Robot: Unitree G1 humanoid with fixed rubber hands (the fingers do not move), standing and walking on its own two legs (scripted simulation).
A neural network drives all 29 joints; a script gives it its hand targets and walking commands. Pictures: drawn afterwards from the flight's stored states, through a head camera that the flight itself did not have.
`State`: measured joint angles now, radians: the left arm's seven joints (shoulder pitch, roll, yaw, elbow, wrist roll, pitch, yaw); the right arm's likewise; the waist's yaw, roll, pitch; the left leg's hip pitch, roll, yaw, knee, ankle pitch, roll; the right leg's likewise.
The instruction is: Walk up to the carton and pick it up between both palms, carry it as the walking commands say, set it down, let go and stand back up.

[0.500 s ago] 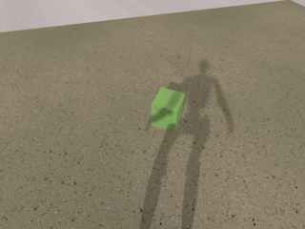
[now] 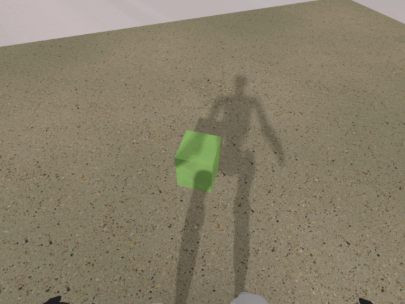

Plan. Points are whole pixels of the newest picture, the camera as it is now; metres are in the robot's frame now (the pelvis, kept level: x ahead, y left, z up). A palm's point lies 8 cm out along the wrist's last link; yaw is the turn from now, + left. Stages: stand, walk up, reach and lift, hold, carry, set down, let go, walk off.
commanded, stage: walk up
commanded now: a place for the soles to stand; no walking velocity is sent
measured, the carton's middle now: (198, 161) +0.92 +0.03 -0.62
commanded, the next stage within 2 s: none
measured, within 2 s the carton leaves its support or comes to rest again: neither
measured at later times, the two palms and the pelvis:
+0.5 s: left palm (69, 246) +0.25 +0.31 -0.09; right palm (365, 276) +0.19 -0.33 -0.08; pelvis +0.15 +0.00 +0.00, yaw +0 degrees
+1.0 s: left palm (81, 211) +0.34 +0.32 -0.10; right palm (339, 210) +0.35 -0.33 -0.09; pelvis +0.28 +0.00 -0.01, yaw +1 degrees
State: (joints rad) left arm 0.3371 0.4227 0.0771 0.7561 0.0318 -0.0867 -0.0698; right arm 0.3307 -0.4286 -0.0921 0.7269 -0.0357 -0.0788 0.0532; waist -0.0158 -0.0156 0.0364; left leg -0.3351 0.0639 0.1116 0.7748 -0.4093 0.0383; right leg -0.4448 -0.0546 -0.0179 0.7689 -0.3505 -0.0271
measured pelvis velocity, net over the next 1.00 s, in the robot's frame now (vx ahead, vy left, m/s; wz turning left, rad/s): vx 0.28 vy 0.00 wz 0.01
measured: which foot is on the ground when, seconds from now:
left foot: down 0.00-0.00, up 0.02-0.24, down 0.26-0.54, up 0.56-0.76, down 0.78-1.00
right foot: down 0.00-0.26, up 0.28-0.50, down 0.52-0.80, up 0.82-1.00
